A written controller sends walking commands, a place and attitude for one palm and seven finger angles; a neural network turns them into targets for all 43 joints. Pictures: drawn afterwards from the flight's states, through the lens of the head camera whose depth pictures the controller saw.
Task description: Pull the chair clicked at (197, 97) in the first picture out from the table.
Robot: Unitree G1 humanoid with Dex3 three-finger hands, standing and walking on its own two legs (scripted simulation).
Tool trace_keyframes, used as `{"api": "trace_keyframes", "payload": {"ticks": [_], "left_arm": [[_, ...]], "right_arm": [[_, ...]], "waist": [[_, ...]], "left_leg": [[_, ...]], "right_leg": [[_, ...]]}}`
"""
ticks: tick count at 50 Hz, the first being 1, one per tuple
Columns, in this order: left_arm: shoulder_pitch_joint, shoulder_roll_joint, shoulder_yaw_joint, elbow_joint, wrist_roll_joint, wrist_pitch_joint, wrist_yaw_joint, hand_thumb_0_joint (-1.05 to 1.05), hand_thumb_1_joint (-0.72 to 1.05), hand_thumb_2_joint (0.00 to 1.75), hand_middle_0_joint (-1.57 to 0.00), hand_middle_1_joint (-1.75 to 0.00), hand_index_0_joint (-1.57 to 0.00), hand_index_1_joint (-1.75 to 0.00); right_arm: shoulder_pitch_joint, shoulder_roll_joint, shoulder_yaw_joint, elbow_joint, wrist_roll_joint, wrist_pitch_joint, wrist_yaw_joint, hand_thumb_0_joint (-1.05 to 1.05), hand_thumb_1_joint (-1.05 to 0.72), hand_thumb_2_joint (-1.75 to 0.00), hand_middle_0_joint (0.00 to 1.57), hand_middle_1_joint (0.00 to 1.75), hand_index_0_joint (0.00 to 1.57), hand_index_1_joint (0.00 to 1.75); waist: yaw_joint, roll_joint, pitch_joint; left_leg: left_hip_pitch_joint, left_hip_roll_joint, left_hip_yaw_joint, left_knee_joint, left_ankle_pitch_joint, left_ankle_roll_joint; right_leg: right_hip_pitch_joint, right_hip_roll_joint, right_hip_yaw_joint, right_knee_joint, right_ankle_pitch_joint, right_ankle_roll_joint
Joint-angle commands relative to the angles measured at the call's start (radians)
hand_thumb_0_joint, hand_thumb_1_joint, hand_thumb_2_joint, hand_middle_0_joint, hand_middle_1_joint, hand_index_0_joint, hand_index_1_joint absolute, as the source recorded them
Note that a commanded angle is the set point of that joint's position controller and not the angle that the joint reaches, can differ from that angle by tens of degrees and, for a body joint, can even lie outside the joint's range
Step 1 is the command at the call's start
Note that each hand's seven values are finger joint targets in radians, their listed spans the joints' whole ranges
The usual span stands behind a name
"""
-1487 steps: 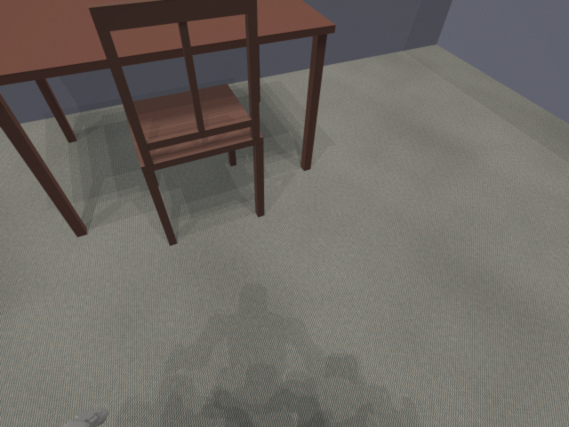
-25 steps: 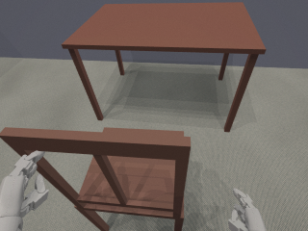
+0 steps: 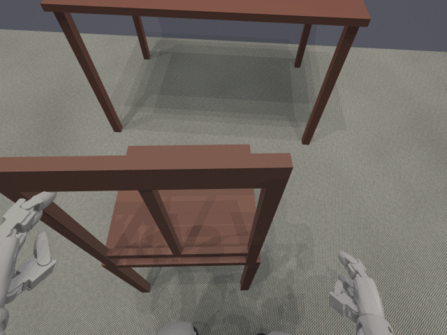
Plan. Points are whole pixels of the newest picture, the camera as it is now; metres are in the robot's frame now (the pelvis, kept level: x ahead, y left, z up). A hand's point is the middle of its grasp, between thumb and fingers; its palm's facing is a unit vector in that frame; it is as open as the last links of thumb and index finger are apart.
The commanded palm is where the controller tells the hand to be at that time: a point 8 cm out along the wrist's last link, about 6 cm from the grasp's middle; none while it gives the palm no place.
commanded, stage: step back with the hand held close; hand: left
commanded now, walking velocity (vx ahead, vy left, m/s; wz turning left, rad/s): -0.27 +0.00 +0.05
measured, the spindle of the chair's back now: (165, 225) +0.31 +0.15 -0.06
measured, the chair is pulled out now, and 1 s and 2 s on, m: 0.63 0.64 0.64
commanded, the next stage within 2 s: stop stepping back and stand still in 0.86 s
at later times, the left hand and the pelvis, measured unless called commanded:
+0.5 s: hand out of the picture +0.14 +0.30 +0.16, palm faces +0.48 -0.77 -0.42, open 7.4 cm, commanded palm +0.08 +0.33 +0.18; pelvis -0.07 +0.03 -0.01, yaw -1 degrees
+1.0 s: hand out of the picture +0.06 +0.26 +0.16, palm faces +0.34 -0.79 -0.52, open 7.4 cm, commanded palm -0.01 +0.31 +0.18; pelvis -0.16 +0.01 +0.00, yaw -1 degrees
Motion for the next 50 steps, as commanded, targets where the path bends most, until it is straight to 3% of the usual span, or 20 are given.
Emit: {"api": "trace_keyframes", "payload": {"ticks": [1, 8, 13, 17, 21, 25, 29, 33, 36, 37, 38, 39, 40, 41, 43, 44, 45, 46, 48, 50], "left_arm": [[-0.097, 0.259, 0.332, -0.503, -0.002, -0.256, 0.089, 0.00, 0.90, 0.90, -0.20, -0.30, -0.20, -0.30], [-0.091, 0.291, 0.381, -0.485, 0.003, -0.310, 0.091, 0.00, 0.90, 0.90, -0.20, -0.30, -0.20, -0.30], [-0.065, 0.168, 0.342, -0.180, 0.022, -0.319, 0.101, 0.00, 0.90, 0.90, -0.20, -0.30, -0.20, -0.30], [-0.130, 0.071, 0.238, -0.008, 0.044, -0.272, 0.090, 0.00, 0.90, 0.90, -0.20, -0.30, -0.20, -0.30], [-0.197, 0.071, 0.195, -0.091, 0.055, -0.258, 0.080, 0.00, 0.90, 0.90, -0.20, -0.30, -0.20, -0.30], [-0.222, 0.154, 0.281, -0.336, 0.072, -0.308, 0.084, 0.00, 0.90, 0.90, -0.20, -0.30, -0.20, -0.30], [-0.069, 0.147, 0.339, -0.319, 0.062, -0.362, 0.062, 0.00, 0.90, 0.90, -0.20, -0.30, -0.20, -0.30], [-0.026, 0.139, 0.356, -0.233, 0.021, -0.398, 0.051, 0.00, 0.90, 0.90, -0.20, -0.30, -0.20, -0.30], [-0.116, 0.125, 0.319, -0.206, 0.022, -0.424, 0.031, 0.00, 0.90, 0.90, -0.20, -0.30, -0.20, -0.30], [-0.147, 0.099, 0.272, -0.203, 0.029, -0.424, 0.022, 0.00, 0.90, 0.90, -0.20, -0.30, -0.20, -0.30], [-0.161, 0.119, 0.251, -0.213, 0.019, -0.416, 0.011, 0.00, 0.90, 0.90, -0.20, -0.30, -0.20, -0.30], [-0.143, 0.124, 0.248, -0.171, 0.018, -0.407, 0.013, 0.00, 0.90, 0.90, -0.20, -0.30, -0.20, -0.30], [-0.138, 0.123, 0.258, -0.135, 0.028, -0.393, 0.019, 0.00, 0.90, 0.90, -0.20, -0.30, -0.20, -0.30], [-0.114, 0.127, 0.282, -0.116, 0.037, -0.379, 0.024, 0.00, 0.90, 0.90, -0.20, -0.30, -0.20, -0.30], [-0.110, 0.138, 0.303, -0.122, 0.050, -0.385, 0.035, 0.00, 0.90, 0.90, -0.20, -0.30, -0.20, -0.30], [-0.114, 0.128, 0.294, -0.148, 0.038, -0.399, 0.033, 0.00, 0.90, 0.90, -0.20, -0.30, -0.20, -0.30], [-0.109, 0.151, 0.308, -0.223, 0.030, -0.409, 0.034, 0.00, 0.90, 0.90, -0.20, -0.30, -0.20, -0.30], [-0.124, 0.103, 0.266, -0.239, 0.013, -0.420, 0.019, 0.00, 0.90, 0.90, -0.20, -0.30, -0.20, -0.30], [-0.011, 0.090, 0.282, -0.214, 0.015, -0.396, 0.024, 0.00, 0.90, 0.90, -0.20, -0.30, -0.20, -0.30], [0.011, 0.104, 0.285, -0.309, 0.029, -0.362, 0.033, 0.00, 0.90, 0.90, -0.20, -0.30, -0.20, -0.30]], "right_arm": [[-0.048, -0.110, -0.040, -0.147, -0.009, -0.057, -0.024, 0.00, -0.90, -0.90, 0.20, 0.30, 0.20, 0.30], [-0.015, -0.116, -0.041, -0.114, -0.016, -0.103, -0.040, 0.00, -0.90, -0.90, 0.20, 0.30, 0.20, 0.30], [0.009, -0.112, -0.049, -0.053, -0.030, -0.098, -0.028, 0.00, -0.90, -0.90, 0.20, 0.30, 0.20, 0.30], [-0.003, -0.108, -0.048, -0.048, -0.024, -0.054, -0.001, 0.00, -0.90, -0.90, 0.20, 0.30, 0.20, 0.30], [-0.020, -0.116, -0.035, -0.098, -0.013, -0.035, -0.003, 0.00, -0.90, -0.90, 0.20, 0.30, 0.20, 0.30], [-0.051, -0.129, -0.041, -0.141, -0.030, -0.061, -0.012, 0.00, -0.90, -0.90, 0.20, 0.30, 0.20, 0.30], [-0.003, -0.124, -0.060, -0.121, -0.035, -0.100, 0.008, 0.00, -0.90, -0.90, 0.20, 0.30, 0.20, 0.30], [0.029, -0.111, -0.055, -0.026, -0.056, -0.137, 0.012, 0.00, -0.90, -0.90, 0.20, 0.30, 0.20, 0.30], [0.010, -0.105, -0.058, 0.010, -0.059, -0.144, 0.022, 0.00, -0.90, -0.90, 0.20, 0.30, 0.20, 0.30], [0.023, -0.106, -0.072, 0.015, -0.052, -0.136, 0.025, 0.00, -0.90, -0.90, 0.20, 0.30, 0.20, 0.30], [0.035, -0.123, -0.089, 0.016, -0.024, -0.129, 0.026, 0.00, -0.90, -0.90, 0.20, 0.30, 0.20, 0.30], [0.001, -0.129, -0.093, -0.019, -0.009, -0.123, 0.019, 0.00, -0.90, -0.90, 0.20, 0.30, 0.20, 0.30], [-0.048, -0.099, -0.080, -0.033, -0.013, -0.112, 0.022, 0.00, -0.90, -0.90, 0.20, 0.30, 0.20, 0.30], [-0.084, -0.069, -0.054, -0.038, -0.026, -0.100, 0.020, 0.00, -0.90, -0.90, 0.20, 0.30, 0.20, 0.30], [-0.107, -0.067, -0.020, -0.045, -0.028, -0.089, 0.003, 0.00, -0.90, -0.90, 0.20, 0.30, 0.20, 0.30], [-0.079, -0.074, -0.022, -0.044, -0.028, -0.087, -0.004, 0.00, -0.90, -0.90, 0.20, 0.30, 0.20, 0.30], [-0.051, -0.110, -0.052, -0.046, -0.034, -0.084, 0.002, 0.00, -0.90, -0.90, 0.20, 0.30, 0.20, 0.30], [-0.012, -0.121, -0.075, -0.051, -0.035, -0.093, 0.025, 0.00, -0.90, -0.90, 0.20, 0.30, 0.20, 0.30], [-0.016, -0.088, -0.077, -0.026, -0.065, -0.100, 0.032, 0.00, -0.90, -0.90, 0.20, 0.30, 0.20, 0.30], [-0.007, -0.097, -0.082, -0.053, -0.048, -0.082, 0.044, 0.00, -0.90, -0.90, 0.20, 0.30, 0.20, 0.30]], "waist": [[0.004, 0.187, -0.404], [-0.010, 0.208, -0.358], [-0.031, 0.006, -0.282], [-0.042, -0.141, -0.198], [-0.037, -0.062, -0.114], [-0.025, 0.268, -0.200], [-0.020, 0.314, -0.219], [-0.022, 0.310, -0.252], [-0.011, 0.196, -0.332], [-0.017, 0.061, -0.374], [-0.020, -0.197, -0.397], [-0.036, -0.307, -0.311], [-0.030, -0.265, -0.247], [-0.036, -0.200, -0.222], [-0.050, -0.110, -0.248], [-0.050, -0.095, -0.304], [-0.042, -0.005, -0.371], [-0.045, 0.098, -0.398], [-0.023, 0.198, -0.409], [-0.025, 0.196, -0.388]], "left_leg": [[-0.011, 0.102, -0.087, -0.063, 0.285, 0.061], [-0.168, 0.076, -0.097, -0.088, -0.097, 0.062], [-0.023, -0.017, -0.025, 0.111, -0.216, 0.029], [-0.045, -0.009, -0.042, 0.139, -0.196, 0.042], [-0.191, 0.036, -0.113, -0.046, -0.352, 0.070], [-0.462, 0.201, -0.309, -0.333, -0.488, 0.152], [-0.444, 0.194, -0.267, -0.296, -0.448, 0.176], [-0.139, 0.187, -0.263, -0.247, -0.183, 0.155], [0.084, 0.147, -0.187, -0.045, 0.166, 0.107], [0.168, 0.081, -0.107, 0.085, 0.275, 0.073], [0.164, -0.016, -0.022, 0.232, 0.104, 0.039], [0.060, -0.093, 0.000, 0.393, -0.061, 0.031], [-0.082, -0.085, -0.031, 0.445, -0.152, 0.031], [-0.182, -0.063, -0.053, 0.353, -0.192, 0.032], [-0.140, -0.087, 0.017, -0.001, 0.016, 0.049], [0.014, -0.032, 0.015, -0.150, 0.442, 0.072], [0.223, 0.132, -0.121, -0.143, 0.907, 0.133], [0.341, 0.271, -0.233, -0.149, 1.078, 0.181], [0.263, 0.290, -0.240, -0.104, 0.982, 0.225], [0.197, 0.239, -0.192, -0.108, 0.766, 0.194]], "right_leg": [[0.196, -0.079, 0.053, 0.024, 0.294, -0.002], [0.173, -0.075, 0.099, 0.004, 0.111, -0.008], [-0.146, -0.171, 0.223, -0.216, -0.227, -0.070], [-0.260, -0.171, 0.164, -0.222, -0.317, -0.062], [-0.242, -0.092, 0.106, -0.157, -0.450, -0.018], [0.138, 0.024, 0.037, 0.274, -0.152, 0.019], [0.148, 0.050, 0.031, 0.329, -0.155, 0.004], [0.022, 0.037, 0.058, 0.049, -0.225, -0.028], [0.014, -0.003, 0.072, -0.241, -0.016, -0.033], [-0.014, -0.028, 0.083, -0.274, 0.124, -0.040], [-0.035, -0.116, 0.167, -0.253, 0.338, -0.077], [-0.119, -0.242, 0.260, -0.240, 0.456, -0.129], [-0.088, -0.293, 0.247, -0.192, 0.543, -0.179], [0.015, -0.278, 0.203, -0.123, 0.681, -0.168], [0.127, -0.176, 0.109, 0.056, 0.907, -0.069], [0.110, -0.108, 0.036, 0.162, 0.851, -0.009], [-0.035, -0.028, 0.027, 0.279, 0.409, 0.023], [-0.159, 0.009, 0.087, 0.403, -0.190, -0.001], [-0.202, 0.012, 0.148, 0.476, -0.385, 0.007], [-0.138, -0.015, 0.103, 0.320, -0.249, 0.007]]}}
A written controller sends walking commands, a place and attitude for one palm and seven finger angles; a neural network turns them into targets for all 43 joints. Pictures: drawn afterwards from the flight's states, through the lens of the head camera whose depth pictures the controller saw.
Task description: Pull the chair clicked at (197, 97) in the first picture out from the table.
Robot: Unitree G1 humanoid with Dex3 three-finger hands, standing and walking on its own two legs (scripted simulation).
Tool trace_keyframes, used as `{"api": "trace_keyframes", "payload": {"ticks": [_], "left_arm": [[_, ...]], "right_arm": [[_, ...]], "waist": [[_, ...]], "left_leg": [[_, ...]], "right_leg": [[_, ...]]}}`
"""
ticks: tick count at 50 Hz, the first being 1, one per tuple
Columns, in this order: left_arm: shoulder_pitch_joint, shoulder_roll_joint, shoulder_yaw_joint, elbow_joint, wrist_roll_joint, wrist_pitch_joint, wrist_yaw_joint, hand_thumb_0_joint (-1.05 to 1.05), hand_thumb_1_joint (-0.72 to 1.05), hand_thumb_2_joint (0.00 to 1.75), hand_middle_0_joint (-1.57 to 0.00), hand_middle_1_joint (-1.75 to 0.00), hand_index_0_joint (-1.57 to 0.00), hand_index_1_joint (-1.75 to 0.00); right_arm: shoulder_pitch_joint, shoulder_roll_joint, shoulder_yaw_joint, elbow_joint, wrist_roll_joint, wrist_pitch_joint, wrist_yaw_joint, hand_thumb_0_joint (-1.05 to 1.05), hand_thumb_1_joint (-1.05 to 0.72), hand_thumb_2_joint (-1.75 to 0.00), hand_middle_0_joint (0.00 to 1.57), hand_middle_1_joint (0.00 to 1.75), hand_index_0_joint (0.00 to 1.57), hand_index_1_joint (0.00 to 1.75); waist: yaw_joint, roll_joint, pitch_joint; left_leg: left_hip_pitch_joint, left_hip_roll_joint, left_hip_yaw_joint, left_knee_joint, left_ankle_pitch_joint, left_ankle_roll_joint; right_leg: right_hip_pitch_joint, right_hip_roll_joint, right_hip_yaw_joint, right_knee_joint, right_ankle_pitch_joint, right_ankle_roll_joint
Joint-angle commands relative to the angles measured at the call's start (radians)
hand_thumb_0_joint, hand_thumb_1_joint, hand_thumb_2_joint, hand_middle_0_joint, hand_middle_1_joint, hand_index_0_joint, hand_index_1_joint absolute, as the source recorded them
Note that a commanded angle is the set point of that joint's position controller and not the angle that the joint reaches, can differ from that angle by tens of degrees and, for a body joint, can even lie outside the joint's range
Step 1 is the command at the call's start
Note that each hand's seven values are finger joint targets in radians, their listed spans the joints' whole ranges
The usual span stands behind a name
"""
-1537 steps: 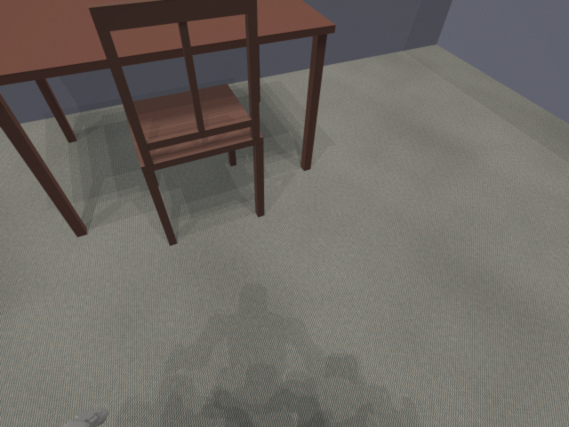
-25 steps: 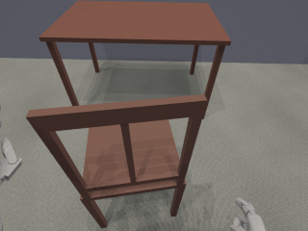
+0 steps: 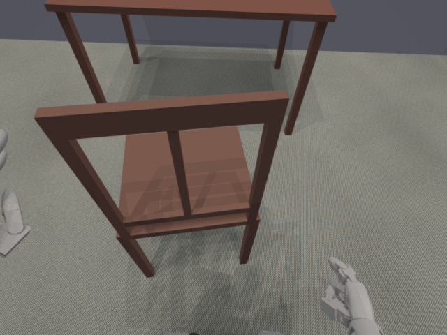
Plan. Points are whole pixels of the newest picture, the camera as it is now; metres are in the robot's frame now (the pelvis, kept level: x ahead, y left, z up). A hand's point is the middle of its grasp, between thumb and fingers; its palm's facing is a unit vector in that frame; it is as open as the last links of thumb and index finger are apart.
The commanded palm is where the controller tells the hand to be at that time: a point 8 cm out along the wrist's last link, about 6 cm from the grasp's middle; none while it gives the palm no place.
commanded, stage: stop stepping back and stand still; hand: left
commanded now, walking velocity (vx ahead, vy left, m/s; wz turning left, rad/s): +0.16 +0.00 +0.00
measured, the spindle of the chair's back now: (181, 178) +0.45 +0.13 -0.06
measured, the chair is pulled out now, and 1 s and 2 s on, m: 0.64 0.64 0.64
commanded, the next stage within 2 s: let the arm hang, fingers relaxed in 0.72 s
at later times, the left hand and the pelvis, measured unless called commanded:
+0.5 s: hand out of the picture +0.10 +0.24 +0.17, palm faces +0.45 -0.76 -0.46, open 7.4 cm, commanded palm +0.04 +0.28 +0.18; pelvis -0.09 -0.03 +0.00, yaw +3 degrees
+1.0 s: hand out of the picture +0.07 +0.20 -0.09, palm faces +0.16 -0.94 -0.29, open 7.4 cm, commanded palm none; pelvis -0.09 -0.01 -0.01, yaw +5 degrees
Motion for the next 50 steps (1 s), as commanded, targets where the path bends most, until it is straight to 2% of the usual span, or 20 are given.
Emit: {"api": "trace_keyframes", "payload": {"ticks": [1, 4, 6, 7, 9, 10, 12, 17, 20, 22, 27, 29, 30, 32, 38, 40, 41, 42, 47, 50], "left_arm": [[0.128, 0.159, 0.147, -0.327, 0.000, -0.027, 0.041, 0.00, 0.90, 0.90, -0.20, -0.30, -0.20, -0.30], [0.154, 0.197, 0.191, -0.304, -0.013, -0.007, 0.052, 0.00, 0.90, 0.90, -0.20, -0.30, -0.20, -0.30], [0.116, 0.197, 0.193, -0.216, -0.005, -0.004, 0.060, 0.00, 0.90, 0.90, -0.20, -0.30, -0.20, -0.30], [0.072, 0.209, 0.197, -0.174, -0.001, -0.005, 0.064, 0.00, 0.90, 0.90, -0.20, -0.30, -0.20, -0.30], [0.014, 0.193, 0.152, -0.140, 0.010, 0.019, 0.061, 0.00, 0.90, 0.90, -0.20, -0.30, -0.20, -0.30], [-0.036, 0.167, 0.110, -0.120, 0.018, 0.032, 0.056, 0.00, 0.90, 0.90, -0.20, -0.30, -0.20, -0.30], [-0.105, 0.156, 0.091, -0.060, 0.016, 0.030, 0.052, 0.00, 0.90, 0.90, -0.20, -0.30, -0.20, -0.30], [-0.138, 0.150, 0.072, -0.151, 0.046, -0.001, 0.070, 0.00, 0.90, 0.90, -0.20, -0.30, -0.20, -0.30], [-0.083, 0.170, 0.098, -0.270, 0.053, -0.025, 0.078, 0.00, 0.90, 0.90, -0.20, -0.30, -0.20, -0.30], [-0.037, 0.180, 0.129, -0.208, 0.063, -0.013, 0.066, 0.00, 0.90, 0.90, -0.20, -0.30, -0.20, -0.30], [0.022, 0.145, 0.132, -0.105, 0.038, -0.041, 0.047, 0.00, 0.90, 0.90, -0.20, -0.30, -0.20, -0.30], [-0.018, 0.152, 0.132, -0.061, 0.033, -0.053, 0.047, 0.00, 0.90, 0.90, -0.20, -0.30, -0.20, -0.30], [-0.061, 0.145, 0.119, -0.050, 0.036, -0.051, 0.049, 0.00, 0.90, 0.90, -0.20, -0.30, -0.20, -0.30], [-0.069, 0.115, 0.068, -0.046, 0.024, -0.024, 0.049, 0.00, 0.90, 0.90, -0.20, -0.30, -0.20, -0.30], [-0.119, 0.165, 0.094, -0.180, 0.033, -0.027, 0.060, 0.00, 0.90, 0.90, -0.20, -0.30, -0.20, -0.30], [-0.117, 0.144, 0.084, -0.187, 0.036, -0.024, 0.063, 0.00, 0.90, 0.90, -0.20, -0.30, -0.20, -0.30], [-0.060, -0.145, -0.329, 0.605, 0.122, 0.159, -0.077, 0.00, 0.90, 0.90, -0.20, -0.30, -0.20, -0.30], [-0.045, -0.214, -0.324, 0.640, 0.095, 0.233, -0.097, 0.00, 0.90, 0.90, -0.20, -0.30, -0.20, -0.30], [-0.184, -0.152, -0.362, 0.874, 0.087, 0.247, -0.101, 0.00, 0.90, 0.90, -0.20, -0.30, -0.20, -0.30], [-0.228, -0.131, -0.383, 1.047, 0.079, 0.260, -0.098, 0.00, 0.90, 0.90, -0.20, -0.30, -0.20, -0.30]], "right_arm": [[0.012, -0.142, -0.055, -0.162, 0.013, -0.029, 0.003, 0.00, -0.90, -0.90, 0.20, 0.30, 0.20, 0.30], [0.010, -0.143, -0.033, -0.198, 0.031, -0.020, -0.014, 0.00, -0.90, -0.90, 0.20, 0.30, 0.20, 0.30], [0.034, -0.141, -0.029, -0.195, 0.033, -0.019, -0.026, 0.00, -0.90, -0.90, 0.20, 0.30, 0.20, 0.30], [0.036, -0.137, -0.031, -0.194, 0.031, -0.018, -0.029, 0.00, -0.90, -0.90, 0.20, 0.30, 0.20, 0.30], [0.072, -0.160, -0.059, -0.171, 0.034, -0.002, -0.034, 0.00, -0.90, -0.90, 0.20, 0.30, 0.20, 0.30], [0.075, -0.160, -0.051, -0.152, 0.022, 0.009, -0.026, 0.00, -0.90, -0.90, 0.20, 0.30, 0.20, 0.30], [0.053, -0.149, -0.021, -0.142, 0.017, 0.014, -0.027, 0.00, -0.90, -0.90, 0.20, 0.30, 0.20, 0.30], [0.046, -0.152, -0.031, -0.147, 0.009, -0.031, -0.043, 0.00, -0.90, -0.90, 0.20, 0.30, 0.20, 0.30], [0.061, -0.176, -0.049, -0.170, 0.014, -0.052, -0.034, 0.00, -0.90, -0.90, 0.20, 0.30, 0.20, 0.30], [0.043, -0.135, -0.042, -0.164, 0.016, -0.047, -0.024, 0.00, -0.90, -0.90, 0.20, 0.30, 0.20, 0.30], [0.078, -0.156, -0.044, -0.127, 0.029, -0.046, -0.013, 0.00, -0.90, -0.90, 0.20, 0.30, 0.20, 0.30], [0.084, -0.151, -0.042, -0.113, 0.026, -0.045, -0.014, 0.00, -0.90, -0.90, 0.20, 0.30, 0.20, 0.30], [0.101, -0.156, -0.051, -0.109, 0.029, -0.044, -0.014, 0.00, -0.90, -0.90, 0.20, 0.30, 0.20, 0.30], [0.090, -0.155, -0.058, -0.125, 0.033, -0.028, -0.012, 0.00, -0.90, -0.90, 0.20, 0.30, 0.20, 0.30], [0.014, -0.148, -0.029, -0.133, 0.022, -0.028, -0.025, 0.00, -0.90, -0.90, 0.20, 0.30, 0.20, 0.30], [0.013, -0.133, -0.026, -0.143, 0.021, -0.030, -0.026, 0.00, -0.90, -0.90, 0.20, 0.30, 0.20, 0.30], [0.059, -0.207, -0.056, 0.065, -0.002, -0.024, 0.071, 0.00, -0.90, -0.90, 0.20, 0.30, 0.20, 0.30], [0.142, -0.120, -0.040, 0.068, 0.002, 0.038, 0.065, 0.00, -0.90, -0.90, 0.20, 0.30, 0.20, 0.30], [0.128, -0.137, -0.015, 0.040, -0.016, 0.098, 0.052, 0.00, -0.90, -0.90, 0.20, 0.30, 0.20, 0.30], [0.128, -0.150, 0.003, 0.092, -0.015, 0.109, 0.043, 0.00, -0.90, -0.90, 0.20, 0.30, 0.20, 0.30]], "waist": [[0.007, 0.237, -0.273], [-0.003, 0.261, -0.191], [-0.012, 0.196, -0.158], [-0.016, 0.099, -0.133], [-0.019, -0.200, -0.092], [-0.039, -0.215, -0.071], [-0.054, -0.139, -0.086], [-0.016, -0.100, -0.097], [0.001, 0.250, -0.088], [-0.019, 0.438, -0.050], [0.000, 0.102, -0.074], [-0.029, 0.048, -0.100], [-0.037, -0.008, -0.113], [-0.024, -0.223, -0.080], [-0.003, 0.172, -0.095], [-0.003, 0.148, -0.079], [-0.043, 0.071, -0.044], [-0.020, 0.051, -0.124], [-0.006, -0.165, -0.166], [0.002, -0.012, -0.135]], "left_leg": [[0.204, 0.278, -0.198, -0.069, 0.517, 0.105], [-0.089, 0.212, -0.173, -0.131, -0.200, 0.060], [-0.206, 0.120, -0.106, -0.079, -0.453, 0.008], [-0.175, 0.060, -0.055, 0.043, -0.470, -0.018], [0.018, -0.019, -0.031, 0.546, -0.343, -0.050], [0.037, -0.016, -0.040, 0.694, -0.262, -0.042], [0.034, 0.020, -0.022, 0.659, -0.238, -0.027], [0.079, 0.012, 0.024, 0.009, -0.308, 0.027], [0.065, 0.161, -0.174, -0.281, -0.254, 0.083], [-0.172, 0.262, -0.339, -0.371, -0.547, 0.143], [-0.081, 0.160, -0.155, -0.032, -0.146, 0.074], [-0.124, 0.087, -0.095, 0.064, -0.226, 0.044], [-0.119, 0.034, -0.051, 0.091, -0.348, 0.023], [-0.055, 0.010, -0.025, 0.206, -0.282, 0.012], [0.083, 0.163, -0.208, -0.178, -0.119, 0.068], [0.017, 0.159, -0.195, -0.143, -0.028, 0.057], [0.026, 0.098, -0.140, 0.045, 0.260, 0.037], [0.053, 0.093, -0.093, 0.032, 0.320, 0.023], [0.073, 0.073, -0.131, 0.060, 0.280, 0.024], [0.100, 0.093, -0.161, -0.013, 0.326, 0.027]], "right_leg": [[0.051, -0.055, -0.021, -0.103, 0.063, 0.004], [0.266, -0.053, -0.080, -0.328, 0.151, 0.010], [0.361, -0.069, -0.086, -0.438, 0.174, -0.009], [0.252, -0.129, -0.003, -0.524, 0.059, -0.043], [-0.201, -0.346, 0.356, -0.749, -0.382, -0.155], [-0.295, -0.389, 0.339, -0.762, -0.376, -0.172], [-0.268, -0.322, 0.120, -0.689, -0.275, -0.109], [0.027, -0.267, 0.060, -0.617, -0.175, -0.071], [0.101, -0.091, -0.053, -0.250, 0.044, -0.016], [0.110, -0.047, -0.084, 0.069, 0.050, 0.005], [0.267, -0.049, -0.103, -0.471, 0.220, -0.013], [0.316, -0.135, 0.047, -0.520, 0.260, -0.066], [0.242, -0.185, 0.157, -0.546, 0.065, -0.091], [0.153, -0.283, 0.304, -0.658, -0.096, -0.147], [0.172, -0.082, -0.008, -0.398, 0.195, -0.021], [0.254, -0.081, -0.019, -0.416, 0.325, -0.020], [0.089, -0.104, -0.071, -0.232, 0.564, -0.021], [0.118, -0.098, -0.059, -0.269, 0.500, -0.027], [0.199, -0.150, -0.008, -0.328, 0.582, -0.068], [0.214, -0.116, -0.023, -0.336, 0.484, -0.049]]}}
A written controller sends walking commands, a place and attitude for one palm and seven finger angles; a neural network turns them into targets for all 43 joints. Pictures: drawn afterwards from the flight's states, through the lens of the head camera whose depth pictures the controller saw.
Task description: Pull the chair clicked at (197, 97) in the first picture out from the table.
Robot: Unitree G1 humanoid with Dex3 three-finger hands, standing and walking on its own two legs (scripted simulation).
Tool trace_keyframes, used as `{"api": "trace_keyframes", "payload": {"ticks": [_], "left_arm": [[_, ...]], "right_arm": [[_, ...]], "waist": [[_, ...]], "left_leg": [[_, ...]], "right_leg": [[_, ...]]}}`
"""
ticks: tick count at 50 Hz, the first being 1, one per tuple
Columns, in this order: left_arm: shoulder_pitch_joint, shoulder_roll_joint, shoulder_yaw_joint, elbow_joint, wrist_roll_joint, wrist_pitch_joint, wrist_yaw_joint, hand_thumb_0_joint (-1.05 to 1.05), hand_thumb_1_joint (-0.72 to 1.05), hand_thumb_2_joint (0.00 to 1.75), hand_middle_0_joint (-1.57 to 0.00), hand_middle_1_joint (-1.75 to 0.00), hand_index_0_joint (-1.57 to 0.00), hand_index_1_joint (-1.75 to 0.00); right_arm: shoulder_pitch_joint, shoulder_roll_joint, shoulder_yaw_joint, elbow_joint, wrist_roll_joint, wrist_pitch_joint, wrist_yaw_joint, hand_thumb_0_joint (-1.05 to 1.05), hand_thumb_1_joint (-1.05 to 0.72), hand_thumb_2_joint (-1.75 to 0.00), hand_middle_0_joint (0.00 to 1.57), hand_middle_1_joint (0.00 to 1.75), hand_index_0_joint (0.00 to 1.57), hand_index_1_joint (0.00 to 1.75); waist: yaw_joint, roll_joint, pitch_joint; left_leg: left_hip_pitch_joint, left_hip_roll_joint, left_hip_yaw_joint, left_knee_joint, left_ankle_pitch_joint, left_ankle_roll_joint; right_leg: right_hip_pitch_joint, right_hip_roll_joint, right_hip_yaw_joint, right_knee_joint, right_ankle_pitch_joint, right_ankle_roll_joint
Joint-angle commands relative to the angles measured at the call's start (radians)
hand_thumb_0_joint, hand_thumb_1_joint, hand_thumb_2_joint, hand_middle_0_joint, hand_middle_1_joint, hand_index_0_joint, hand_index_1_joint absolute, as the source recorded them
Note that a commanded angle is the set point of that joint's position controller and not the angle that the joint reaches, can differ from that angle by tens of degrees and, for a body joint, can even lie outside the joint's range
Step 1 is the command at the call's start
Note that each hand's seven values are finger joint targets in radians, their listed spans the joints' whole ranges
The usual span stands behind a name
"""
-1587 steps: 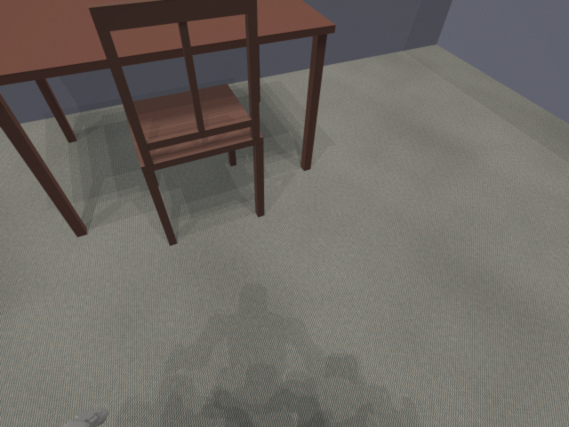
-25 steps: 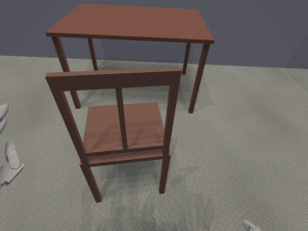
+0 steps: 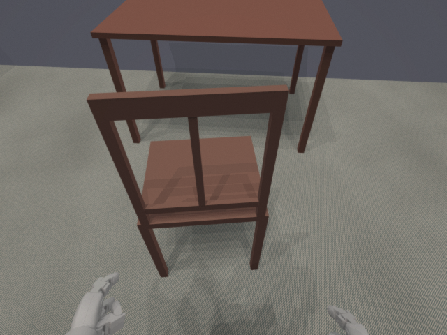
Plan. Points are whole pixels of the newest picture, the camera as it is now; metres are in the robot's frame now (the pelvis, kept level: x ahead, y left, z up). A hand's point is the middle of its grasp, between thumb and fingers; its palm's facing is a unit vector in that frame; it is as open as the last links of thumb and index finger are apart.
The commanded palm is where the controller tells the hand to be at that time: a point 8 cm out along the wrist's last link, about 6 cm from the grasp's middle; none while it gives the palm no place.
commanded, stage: let the arm hang, fingers relaxed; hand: left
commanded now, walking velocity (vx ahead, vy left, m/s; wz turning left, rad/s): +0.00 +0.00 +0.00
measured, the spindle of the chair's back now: (197, 166) +0.54 +0.10 -0.06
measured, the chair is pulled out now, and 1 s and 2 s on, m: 0.64 0.64 0.64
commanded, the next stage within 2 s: look to check the result in 0.92 s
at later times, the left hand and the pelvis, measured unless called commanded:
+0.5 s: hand out of the picture -0.03 +0.18 -0.16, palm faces +0.02 -0.97 -0.23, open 7.3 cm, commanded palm none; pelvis -0.01 -0.01 +0.01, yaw +0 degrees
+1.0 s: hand out of the picture -0.03 +0.12 -0.17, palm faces +0.04 -0.99 -0.15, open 7.4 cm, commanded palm none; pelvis -0.01 -0.03 +0.01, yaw -1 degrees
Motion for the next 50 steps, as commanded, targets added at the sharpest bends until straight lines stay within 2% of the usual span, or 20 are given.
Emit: {"api": "trace_keyframes", "payload": {"ticks": [1, 2, 4, 5, 6, 7, 8, 13, 17, 18, 21, 23, 27, 30, 35, 38, 41, 44, 50], "left_arm": [[0.058, 0.099, -0.027, 0.134, -0.006, -0.031, 0.001, 0.00, 0.90, 0.90, -0.20, -0.30, -0.20, -0.30], [0.063, 0.102, -0.034, 0.189, -0.010, -0.032, 0.002, 0.00, 0.90, 0.90, -0.20, -0.30, -0.20, -0.30], [0.077, 0.102, -0.043, 0.283, -0.014, -0.033, 0.001, 0.00, 0.90, 0.90, -0.20, -0.30, -0.20, -0.30], [0.096, 0.080, -0.034, 0.313, -0.010, -0.036, 0.003, 0.00, 0.90, 0.90, -0.20, -0.30, -0.20, -0.30], [0.103, 0.056, -0.025, 0.328, -0.009, -0.036, 0.005, 0.00, 0.90, 0.90, -0.20, -0.30, -0.20, -0.30], [0.100, 0.059, -0.031, 0.346, -0.011, -0.037, 0.005, 0.00, 0.90, 0.90, -0.20, -0.30, -0.20, -0.30], [0.095, 0.053, -0.035, 0.363, -0.012, -0.037, 0.005, 0.00, 0.90, 0.90, -0.20, -0.30, -0.20, -0.30], [0.093, 0.058, -0.052, 0.451, -0.018, -0.040, 0.001, 0.00, 0.90, 0.90, -0.20, -0.30, -0.20, -0.30], [0.112, 0.061, -0.062, 0.502, -0.021, -0.043, 0.003, 0.00, 0.90, 0.90, -0.20, -0.30, -0.20, -0.30], [0.107, 0.060, -0.065, 0.513, -0.021, -0.042, 0.003, 0.00, 0.90, 0.90, -0.20, -0.30, -0.20, -0.30], [0.128, 0.053, -0.069, 0.539, -0.022, -0.041, 0.005, 0.00, 0.90, 0.90, -0.20, -0.30, -0.20, -0.30], [0.139, 0.051, -0.072, 0.554, -0.022, -0.042, 0.006, 0.00, 0.90, 0.90, -0.20, -0.30, -0.20, -0.30], [0.153, 0.036, -0.073, 0.571, -0.022, -0.044, 0.010, 0.00, 0.90, 0.90, -0.20, -0.30, -0.20, -0.30], [0.158, 0.021, -0.071, 0.576, -0.020, -0.044, 0.012, 0.00, 0.90, 0.90, -0.20, -0.30, -0.20, -0.30], [0.173, 0.000, -0.067, 0.582, -0.019, -0.048, 0.015, 0.00, 0.90, 0.90, -0.20, -0.30, -0.20, -0.30], [0.171, -0.004, -0.068, 0.582, -0.018, -0.049, 0.015, 0.00, 0.90, 0.90, -0.20, -0.30, -0.20, -0.30], [0.176, -0.012, -0.066, 0.586, -0.018, -0.051, 0.016, 0.00, 0.90, 0.90, -0.20, -0.30, -0.20, -0.30], [0.173, -0.011, -0.064, 0.583, -0.017, -0.050, 0.015, 0.00, 0.90, 0.90, -0.20, -0.30, -0.20, -0.30], [0.169, -0.012, -0.062, 0.578, -0.018, -0.051, 0.014, 0.00, 0.90, 0.90, -0.20, -0.30, -0.20, -0.30]], "right_arm": [[0.064, -0.124, -0.011, -0.013, -0.002, -0.009, -0.023, 0.00, -0.90, -0.90, 0.20, 0.30, 0.20, 0.30], [0.071, -0.121, -0.004, 0.011, 0.000, -0.008, -0.026, 0.00, -0.90, -0.90, 0.20, 0.30, 0.20, 0.30], [0.082, -0.108, 0.003, 0.053, 0.004, -0.005, -0.032, 0.00, -0.90, -0.90, 0.20, 0.30, 0.20, 0.30], [0.097, -0.092, 0.001, 0.069, 0.002, -0.004, -0.035, 0.00, -0.90, -0.90, 0.20, 0.30, 0.20, 0.30], [0.115, -0.077, -0.004, 0.081, -0.001, -0.002, -0.037, 0.00, -0.90, -0.90, 0.20, 0.30, 0.20, 0.30], [0.133, -0.066, -0.004, 0.095, 0.001, 0.000, -0.038, 0.00, -0.90, -0.90, 0.20, 0.30, 0.20, 0.30], [0.149, -0.056, -0.006, 0.107, 0.001, 0.005, -0.040, 0.00, -0.90, -0.90, 0.20, 0.30, 0.20, 0.30], [0.200, -0.063, -0.005, 0.161, 0.008, 0.007, -0.041, 0.00, -0.90, -0.90, 0.20, 0.30, 0.20, 0.30], [0.235, -0.062, 0.002, 0.202, 0.010, 0.009, -0.040, 0.00, -0.90, -0.90, 0.20, 0.30, 0.20, 0.30], [0.242, -0.052, 0.003, 0.213, 0.011, 0.011, -0.041, 0.00, -0.90, -0.90, 0.20, 0.30, 0.20, 0.30], [0.258, -0.047, 0.007, 0.240, 0.011, 0.008, -0.042, 0.00, -0.90, -0.90, 0.20, 0.30, 0.20, 0.30], [0.263, -0.039, 0.008, 0.253, 0.012, 0.011, -0.042, 0.00, -0.90, -0.90, 0.20, 0.30, 0.20, 0.30], [0.280, -0.018, 0.011, 0.273, 0.012, 0.010, -0.043, 0.00, -0.90, -0.90, 0.20, 0.30, 0.20, 0.30], [0.284, -0.002, 0.011, 0.284, 0.011, 0.009, -0.044, 0.00, -0.90, -0.90, 0.20, 0.30, 0.20, 0.30], [0.284, 0.018, 0.009, 0.289, 0.010, 0.007, -0.047, 0.00, -0.90, -0.90, 0.20, 0.30, 0.20, 0.30], [0.289, 0.029, 0.008, 0.293, 0.012, 0.010, -0.047, 0.00, -0.90, -0.90, 0.20, 0.30, 0.20, 0.30], [0.287, 0.038, 0.007, 0.294, 0.010, 0.009, -0.048, 0.00, -0.90, -0.90, 0.20, 0.30, 0.20, 0.30], [0.292, 0.038, 0.006, 0.293, 0.009, 0.011, -0.049, 0.00, -0.90, -0.90, 0.20, 0.30, 0.20, 0.30], [0.296, 0.040, 0.006, 0.294, 0.009, 0.008, -0.049, 0.00, -0.90, -0.90, 0.20, 0.30, 0.20, 0.30]], "waist": [[0.023, 0.004, -0.029], [0.024, 0.056, -0.025], [0.027, 0.110, 0.005], [0.026, 0.122, -0.015], [0.021, 0.175, -0.026], [0.020, 0.198, -0.021], [0.019, 0.148, -0.001], [0.021, 0.010, 0.060], [0.017, -0.035, 0.066], [0.016, -0.036, 0.094], [0.018, -0.016, 0.096], [0.020, -0.023, 0.124], [0.017, -0.027, 0.115], [0.018, -0.028, 0.144], [0.017, -0.015, 0.126], [0.017, -0.023, 0.156], [0.016, 0.008, 0.152], [0.014, -0.012, 0.160], [0.016, -0.017, 0.132]], "left_leg": [[0.034, 0.133, -0.148, -0.130, 0.472, 0.012], [0.035, 0.133, -0.141, -0.143, 0.452, 0.010], [0.031, 0.129, -0.130, -0.164, 0.379, 0.009], [0.055, 0.127, -0.123, -0.165, 0.340, 0.007], [0.059, 0.127, -0.120, -0.175, 0.293, 0.008], [0.050, 0.126, -0.125, -0.188, 0.275, 0.011], [0.038, 0.133, -0.128, -0.195, 0.247, 0.016], [0.003, 0.138, -0.129, -0.215, 0.187, 0.019], [0.018, 0.126, -0.111, -0.202, 0.147, 0.013], [0.004, 0.126, -0.114, -0.210, 0.134, 0.015], [0.012, 0.129, -0.113, -0.220, 0.114, 0.015], [-0.007, 0.127, -0.106, -0.222, 0.089, 0.017], [0.008, 0.123, -0.099, -0.215, 0.087, 0.013], [-0.013, 0.124, -0.100, -0.220, 0.071, 0.013], [0.005, 0.120, -0.089, -0.204, 0.090, 0.010], [-0.008, 0.118, -0.085, -0.202, 0.080, 0.009], [-0.001, 0.115, -0.081, -0.195, 0.082, 0.005], [-0.010, 0.115, -0.080, -0.194, 0.070, 0.004], [0.000, 0.118, -0.083, -0.188, 0.099, 0.004]], "right_leg": [[0.123, -0.039, 0.068, -0.084, 0.245, -0.037], [0.140, -0.037, 0.067, -0.101, 0.220, -0.034], [0.147, -0.037, 0.070, -0.138, 0.191, -0.034], [0.148, -0.038, 0.071, -0.153, 0.189, -0.040], [0.150, -0.038, 0.059, -0.162, 0.172, -0.044], [0.157, -0.036, 0.050, -0.166, 0.168, -0.044], [0.161, -0.027, 0.046, -0.182, 0.164, -0.045], [0.155, -0.045, 0.051, -0.204, 0.146, -0.051], [0.131, -0.059, 0.079, -0.223, 0.110, -0.058], [0.121, -0.053, 0.077, -0.228, 0.098, -0.062], [0.104, -0.053, 0.083, -0.227, 0.076, -0.058], [0.096, -0.051, 0.083, -0.238, 0.055, -0.060], [0.079, -0.055, 0.092, -0.233, 0.045, -0.063], [0.067, -0.049, 0.093, -0.232, 0.039, -0.063], [0.060, -0.052, 0.097, -0.233, 0.051, -0.066], [0.045, -0.047, 0.097, -0.245, 0.035, -0.068], [0.037, -0.052, 0.106, -0.243, 0.034, -0.070], [0.037, -0.049, 0.106, -0.250, 0.019, -0.070], [0.056, -0.050, 0.105, -0.245, 0.038, -0.072]]}}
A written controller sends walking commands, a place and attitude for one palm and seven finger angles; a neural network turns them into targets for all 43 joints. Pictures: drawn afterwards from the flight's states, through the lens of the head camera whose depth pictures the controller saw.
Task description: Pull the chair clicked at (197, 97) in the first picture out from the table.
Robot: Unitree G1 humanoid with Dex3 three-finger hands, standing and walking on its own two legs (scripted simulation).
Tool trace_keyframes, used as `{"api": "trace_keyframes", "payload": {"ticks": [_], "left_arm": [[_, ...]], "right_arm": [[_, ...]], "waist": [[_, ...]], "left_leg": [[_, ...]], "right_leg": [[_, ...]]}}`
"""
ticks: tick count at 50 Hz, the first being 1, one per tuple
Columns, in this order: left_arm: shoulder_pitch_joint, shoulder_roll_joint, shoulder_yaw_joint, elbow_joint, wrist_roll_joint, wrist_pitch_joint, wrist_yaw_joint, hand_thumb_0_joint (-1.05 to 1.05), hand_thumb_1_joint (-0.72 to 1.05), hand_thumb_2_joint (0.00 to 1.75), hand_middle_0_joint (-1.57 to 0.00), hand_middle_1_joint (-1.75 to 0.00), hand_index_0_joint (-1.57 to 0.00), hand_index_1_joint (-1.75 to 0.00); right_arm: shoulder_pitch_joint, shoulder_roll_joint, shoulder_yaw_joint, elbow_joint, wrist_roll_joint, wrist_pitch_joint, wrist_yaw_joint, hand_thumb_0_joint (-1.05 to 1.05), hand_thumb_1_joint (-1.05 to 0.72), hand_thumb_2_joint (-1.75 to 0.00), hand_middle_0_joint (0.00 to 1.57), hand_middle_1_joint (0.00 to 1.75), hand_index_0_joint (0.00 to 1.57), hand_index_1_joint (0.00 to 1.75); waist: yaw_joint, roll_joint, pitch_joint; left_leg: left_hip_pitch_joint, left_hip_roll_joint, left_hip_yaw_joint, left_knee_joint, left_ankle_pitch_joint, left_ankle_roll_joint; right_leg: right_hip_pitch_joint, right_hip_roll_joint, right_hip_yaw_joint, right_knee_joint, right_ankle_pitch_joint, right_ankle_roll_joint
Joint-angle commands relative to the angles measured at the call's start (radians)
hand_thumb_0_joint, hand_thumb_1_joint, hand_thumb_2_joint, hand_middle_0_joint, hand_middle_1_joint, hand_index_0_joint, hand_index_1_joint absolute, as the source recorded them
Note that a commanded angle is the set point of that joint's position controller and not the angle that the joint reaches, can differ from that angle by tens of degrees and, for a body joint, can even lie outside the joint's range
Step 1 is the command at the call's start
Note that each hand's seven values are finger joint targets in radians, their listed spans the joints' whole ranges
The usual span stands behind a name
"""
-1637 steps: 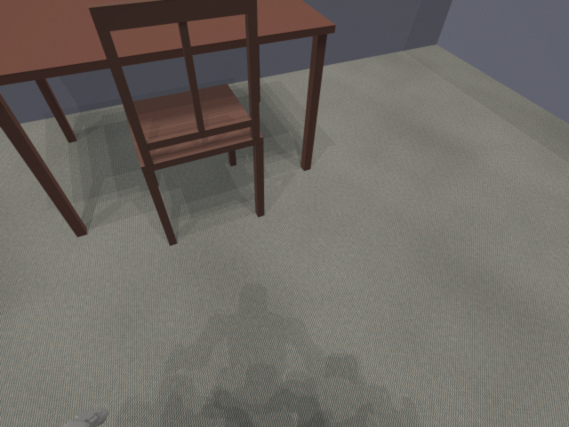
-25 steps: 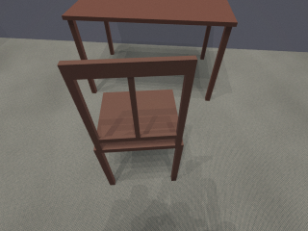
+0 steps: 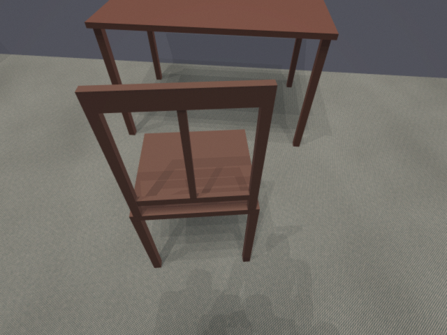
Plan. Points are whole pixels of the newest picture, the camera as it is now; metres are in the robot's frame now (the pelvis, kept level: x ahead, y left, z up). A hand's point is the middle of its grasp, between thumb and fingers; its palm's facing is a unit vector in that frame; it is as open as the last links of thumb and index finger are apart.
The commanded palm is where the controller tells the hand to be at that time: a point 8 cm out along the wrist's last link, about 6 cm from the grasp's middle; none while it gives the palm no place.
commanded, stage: look to check the result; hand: left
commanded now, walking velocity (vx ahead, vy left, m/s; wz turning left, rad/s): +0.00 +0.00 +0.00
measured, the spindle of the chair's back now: (188, 159) +0.55 +0.13 -0.06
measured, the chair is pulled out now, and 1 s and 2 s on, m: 0.64 0.64 0.64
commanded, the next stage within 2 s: stand and wait in 0.70 s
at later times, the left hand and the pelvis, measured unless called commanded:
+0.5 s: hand out of the picture -0.01 +0.15 -0.17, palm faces +0.05 -0.99 -0.17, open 7.4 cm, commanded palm none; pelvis +0.00 -0.01 +0.00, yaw +0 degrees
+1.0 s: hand out of the picture -0.01 +0.15 -0.17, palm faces +0.05 -0.99 -0.16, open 7.4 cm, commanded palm none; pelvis +0.00 -0.01 +0.00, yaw +0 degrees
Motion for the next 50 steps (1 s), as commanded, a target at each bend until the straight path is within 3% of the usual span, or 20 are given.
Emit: {"api": "trace_keyframes", "payload": {"ticks": [1, 6, 9, 12, 22, 24, 27, 29, 36, 43, 50], "left_arm": [[0.079, 0.096, 0.022, -0.023, -0.001, -0.016, 0.011, 0.00, 0.90, 0.90, -0.20, -0.30, -0.20, -0.30], [0.079, 0.102, 0.022, -0.021, -0.001, -0.019, 0.011, 0.00, 0.90, 0.90, -0.20, -0.30, -0.20, -0.30], [0.075, 0.102, 0.019, -0.019, -0.001, -0.018, 0.011, 0.00, 0.90, 0.90, -0.20, -0.30, -0.20, -0.30], [0.069, 0.105, 0.022, -0.021, -0.002, -0.018, 0.010, 0.00, 0.90, 0.90, -0.20, -0.30, -0.20, -0.30], [0.065, 0.105, 0.022, -0.023, -0.002, -0.019, 0.010, 0.00, 0.90, 0.90, -0.20, -0.30, -0.20, -0.30], [0.063, 0.106, 0.021, -0.024, -0.001, -0.018, 0.010, 0.00, 0.90, 0.90, -0.20, -0.30, -0.20, -0.30], [0.068, 0.104, 0.023, -0.024, -0.002, -0.021, 0.010, 0.00, 0.90, 0.90, -0.20, -0.30, -0.20, -0.30], [0.066, 0.102, 0.021, -0.025, -0.002, -0.020, 0.011, 0.00, 0.90, 0.90, -0.20, -0.30, -0.20, -0.30], [0.068, 0.103, 0.022, -0.025, -0.003, -0.024, 0.011, 0.00, 0.90, 0.90, -0.20, -0.30, -0.20, -0.30], [0.070, 0.103, 0.021, -0.023, -0.002, -0.021, 0.011, 0.00, 0.90, 0.90, -0.20, -0.30, -0.20, -0.30], [0.072, 0.104, 0.022, -0.022, -0.002, -0.023, 0.010, 0.00, 0.90, 0.90, -0.20, -0.30, -0.20, -0.30]], "right_arm": [[0.098, -0.070, -0.007, -0.019, -0.002, -0.014, -0.009, 0.00, -0.90, -0.90, 0.20, 0.30, 0.20, 0.30], [0.101, -0.070, -0.006, -0.016, -0.001, -0.016, -0.010, 0.00, -0.90, -0.90, 0.20, 0.30, 0.20, 0.30], [0.096, -0.070, -0.007, -0.011, -0.001, -0.012, -0.010, 0.00, -0.90, -0.90, 0.20, 0.30, 0.20, 0.30], [0.100, -0.069, -0.006, -0.008, -0.001, -0.013, -0.010, 0.00, -0.90, -0.90, 0.20, 0.30, 0.20, 0.30], [0.095, -0.072, -0.008, -0.014, -0.001, -0.011, -0.010, 0.00, -0.90, -0.90, 0.20, 0.30, 0.20, 0.30], [0.094, -0.071, -0.007, -0.012, -0.001, -0.011, -0.010, 0.00, -0.90, -0.90, 0.20, 0.30, 0.20, 0.30], [0.092, -0.072, -0.008, -0.013, -0.001, -0.014, -0.011, 0.00, -0.90, -0.90, 0.20, 0.30, 0.20, 0.30], [0.089, -0.071, -0.009, -0.012, 0.000, -0.011, -0.011, 0.00, -0.90, -0.90, 0.20, 0.30, 0.20, 0.30], [0.092, -0.072, -0.008, -0.011, 0.001, -0.016, -0.012, 0.00, -0.90, -0.90, 0.20, 0.30, 0.20, 0.30], [0.089, -0.070, -0.007, -0.007, 0.001, -0.010, -0.012, 0.00, -0.90, -0.90, 0.20, 0.30, 0.20, 0.30], [0.093, -0.070, -0.007, -0.007, 0.000, -0.012, -0.011, 0.00, -0.90, -0.90, 0.20, 0.30, 0.20, 0.30]], "waist": [[-0.001, -0.013, 0.064], [0.000, -0.010, 0.040], [-0.001, -0.021, 0.076], [-0.002, 0.007, 0.067], [-0.003, -0.019, 0.066], [-0.003, 0.001, 0.080], [-0.003, 0.001, 0.047], [-0.003, -0.008, 0.074], [-0.004, 0.002, 0.042], [-0.003, 0.001, 0.091], [-0.003, -0.003, 0.071]], "left_leg": [[-0.057, 0.066, -0.071, -0.090, 0.045, 0.047], [-0.049, 0.069, -0.069, -0.083, 0.087, 0.045], [-0.049, 0.066, -0.065, -0.084, 0.074, 0.043], [-0.050, 0.068, -0.068, -0.086, 0.079, 0.042], [-0.041, 0.067, -0.064, -0.087, 0.065, 0.041], [-0.048, 0.069, -0.067, -0.091, 0.069, 0.043], [-0.030, 0.071, -0.064, -0.086, 0.094, 0.041], [-0.040, 0.070, -0.063, -0.088, 0.083, 0.040], [-0.020, 0.077, -0.064, -0.090, 0.124, 0.041], [-0.038, 0.072, -0.061, -0.099, 0.069, 0.042], [-0.033, 0.071, -0.062, -0.093, 0.083, 0.041]], "right_leg": [[-0.018, -0.109, 0.115, -0.126, -0.027, -0.026], [0.012, -0.113, 0.112, -0.122, 0.022, -0.027], [-0.014, -0.113, 0.117, -0.136, -0.006, -0.030], [-0.004, -0.111, 0.115, -0.130, -0.002, -0.030], [-0.009, -0.112, 0.120, -0.141, -0.019, -0.030], [-0.012, -0.110, 0.116, -0.139, -0.010, -0.029], [0.008, -0.114, 0.115, -0.131, 0.023, -0.030], [-0.003, -0.111, 0.117, -0.138, 0.015, -0.030], [0.021, -0.112, 0.114, -0.123, 0.070, -0.030], [-0.010, -0.107, 0.116, -0.147, -0.004, -0.030], [0.002, -0.112, 0.122, -0.142, 0.010, -0.031]]}}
